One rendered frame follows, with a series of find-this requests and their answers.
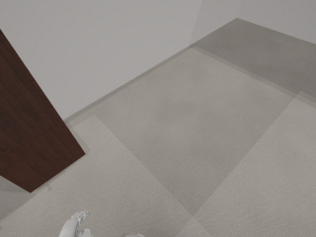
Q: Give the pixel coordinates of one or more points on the left robot hand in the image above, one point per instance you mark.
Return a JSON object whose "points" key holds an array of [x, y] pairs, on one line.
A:
{"points": [[71, 226]]}

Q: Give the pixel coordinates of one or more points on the cupboard door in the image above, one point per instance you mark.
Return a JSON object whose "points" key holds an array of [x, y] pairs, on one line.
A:
{"points": [[23, 112]]}

